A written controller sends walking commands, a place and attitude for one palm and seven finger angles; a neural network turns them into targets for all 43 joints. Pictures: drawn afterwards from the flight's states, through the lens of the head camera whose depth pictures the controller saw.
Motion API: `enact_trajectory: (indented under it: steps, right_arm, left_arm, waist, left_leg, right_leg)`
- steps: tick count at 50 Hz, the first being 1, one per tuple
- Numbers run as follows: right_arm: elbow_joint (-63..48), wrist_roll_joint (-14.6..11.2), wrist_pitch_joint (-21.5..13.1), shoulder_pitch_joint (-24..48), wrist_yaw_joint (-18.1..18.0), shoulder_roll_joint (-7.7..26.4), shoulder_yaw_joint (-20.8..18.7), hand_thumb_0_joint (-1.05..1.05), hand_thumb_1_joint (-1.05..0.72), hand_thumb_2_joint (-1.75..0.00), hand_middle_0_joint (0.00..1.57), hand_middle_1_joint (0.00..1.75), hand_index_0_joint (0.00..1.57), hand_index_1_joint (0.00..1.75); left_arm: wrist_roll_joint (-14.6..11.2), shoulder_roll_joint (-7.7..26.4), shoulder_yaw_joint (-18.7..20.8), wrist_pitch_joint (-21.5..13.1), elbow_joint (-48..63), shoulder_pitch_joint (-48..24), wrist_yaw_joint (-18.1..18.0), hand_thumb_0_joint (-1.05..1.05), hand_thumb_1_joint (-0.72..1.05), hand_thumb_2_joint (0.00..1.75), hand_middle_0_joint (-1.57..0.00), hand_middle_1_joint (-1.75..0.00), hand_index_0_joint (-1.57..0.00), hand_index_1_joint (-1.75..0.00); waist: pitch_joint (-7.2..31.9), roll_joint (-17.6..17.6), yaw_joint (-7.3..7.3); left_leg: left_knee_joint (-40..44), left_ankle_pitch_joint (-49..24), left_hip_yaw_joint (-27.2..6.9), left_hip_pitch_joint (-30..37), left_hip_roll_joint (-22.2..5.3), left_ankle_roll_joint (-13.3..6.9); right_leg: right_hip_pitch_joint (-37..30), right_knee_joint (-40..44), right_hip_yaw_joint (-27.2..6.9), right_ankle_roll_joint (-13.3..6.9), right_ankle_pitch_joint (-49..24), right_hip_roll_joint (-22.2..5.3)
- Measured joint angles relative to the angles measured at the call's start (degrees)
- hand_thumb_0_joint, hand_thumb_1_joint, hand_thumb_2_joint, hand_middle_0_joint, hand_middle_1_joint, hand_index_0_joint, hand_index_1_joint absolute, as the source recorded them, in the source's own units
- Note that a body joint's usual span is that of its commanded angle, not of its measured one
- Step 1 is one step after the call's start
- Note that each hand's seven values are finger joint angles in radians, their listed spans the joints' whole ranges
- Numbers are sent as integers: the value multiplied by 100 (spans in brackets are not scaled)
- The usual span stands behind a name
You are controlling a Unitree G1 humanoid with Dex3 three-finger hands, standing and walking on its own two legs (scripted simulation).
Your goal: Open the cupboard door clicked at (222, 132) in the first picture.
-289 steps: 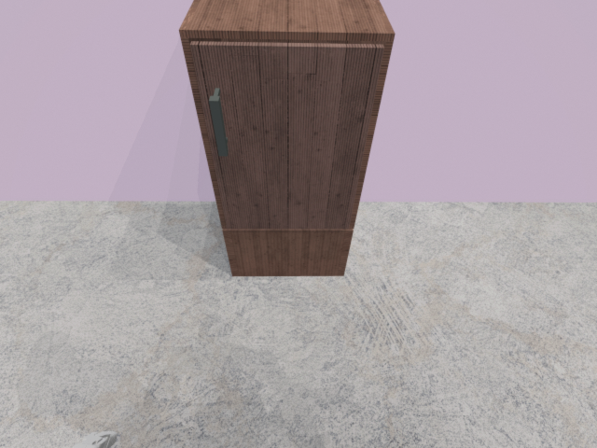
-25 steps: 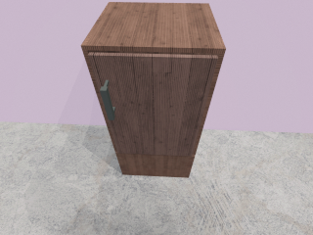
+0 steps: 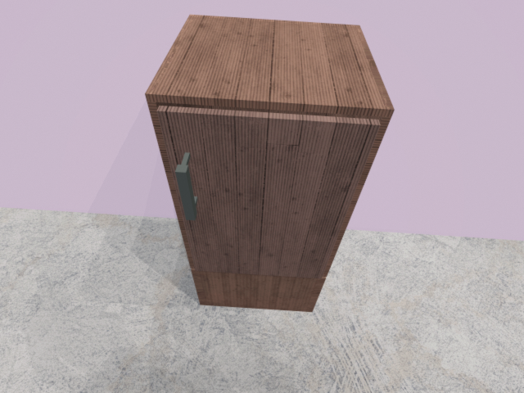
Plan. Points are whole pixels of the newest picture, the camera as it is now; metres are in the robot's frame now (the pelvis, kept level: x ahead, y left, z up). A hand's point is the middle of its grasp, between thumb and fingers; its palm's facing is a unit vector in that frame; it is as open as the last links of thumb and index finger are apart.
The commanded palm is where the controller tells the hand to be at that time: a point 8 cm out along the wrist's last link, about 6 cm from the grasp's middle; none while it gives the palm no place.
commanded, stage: come to a stop and stand still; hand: left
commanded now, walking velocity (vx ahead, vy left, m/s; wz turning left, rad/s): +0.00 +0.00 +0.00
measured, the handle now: (189, 187) +0.51 +0.20 -0.03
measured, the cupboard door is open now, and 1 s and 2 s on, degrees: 0 0 0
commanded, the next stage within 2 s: look again from close up in 0.30 s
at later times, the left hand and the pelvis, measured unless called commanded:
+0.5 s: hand out of the picture +0.03 +0.18 -0.17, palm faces -0.01 -0.97 -0.24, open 7.4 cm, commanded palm none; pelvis +0.01 +0.00 -0.01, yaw -1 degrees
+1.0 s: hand out of the picture +0.01 +0.14 -0.18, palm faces +0.00 -0.98 -0.19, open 7.4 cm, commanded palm none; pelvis +0.02 -0.02 +0.00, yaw -1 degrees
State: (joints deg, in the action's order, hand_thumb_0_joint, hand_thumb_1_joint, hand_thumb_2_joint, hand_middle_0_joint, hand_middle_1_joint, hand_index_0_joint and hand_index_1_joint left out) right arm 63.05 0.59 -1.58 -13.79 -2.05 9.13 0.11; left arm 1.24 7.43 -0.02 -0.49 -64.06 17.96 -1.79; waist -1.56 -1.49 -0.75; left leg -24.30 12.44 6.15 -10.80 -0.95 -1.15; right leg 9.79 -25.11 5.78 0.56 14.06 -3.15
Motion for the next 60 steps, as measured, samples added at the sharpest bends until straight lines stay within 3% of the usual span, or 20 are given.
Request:
enact_trajectory:
  steps: [8, 12, 16, 29, 50, 60]
  right_arm:
    - [110, -5, 46, -114, 31, -16, 39, 1, -94, -90, 20, 30, 20, 29]
    - [-164, 20, 78, -233, 120, 37, 15, 1, -93, -90, 20, 30, 20, 29]
    - [-274, 31, 65, -399, 117, 40, 41, 0, -93, -90, 20, 30, 20, 29]
    - [-63, 24, 37, -472, 110, -65, 129, 0, -92, -90, 20, 30, 20, 29]
    - [162, 9, 53, -162, 41, -35, 64, 0, -91, -90, 20, 30, 20, 29]
    - [-167, 12, 223, 65, 14, 15, -111, 0, -92, -90, 20, 30, 20, 29]
  left_arm:
    - [11, -36, -57, -38, -34, -47, -52, 0, 91, 90, -20, -30, -20, -30]
    - [1, -26, -116, -77, 47, -7, -78, 0, 90, 90, -20, -30, -20, -30]
    - [-10, 28, -113, -36, 95, -39, -47, 0, 90, 90, -20, -30, -20, -30]
    - [-34, 116, -58, -14, 186, -267, -51, 0, 91, 90, -20, -30, -20, -30]
    - [-22, -2, -63, -22, -57, -127, -23, 0, 91, 90, -20, -30, -20, -30]
    - [1, 58, 98, 104, 299, -219, -68, 0, 91, 90, -20, -30, -20, -30]
  waist:
    - [16, 64, 5]
    - [3, 198, 130]
    - [35, 317, 166]
    - [20, 347, 151]
    - [-82, 168, 57]
    - [-267, 137, 15]
  left_leg:
    - [-21, 13, -11, -18, -40, 16]
    - [-505, 266, -24, -315, -98, 0]
    - [-608, 355, 5, -317, -50, -44]
    - [-274, 272, 101, 9, 16, -8]
    - [-43, 204, 38, 156, -137, 173]
    - [-474, 297, 108, -180, -203, 223]
  right_leg:
    - [-33, 82, 14, -5, -25, 41]
    - [197, -248, 13, -11, 119, 60]
    - [249, -446, -23, 18, 254, -1]
    - [97, -414, -118, 9, 313, -48]
    - [-60, -176, -47, -147, 281, 129]
    - [365, -717, -131, -223, 419, 146]
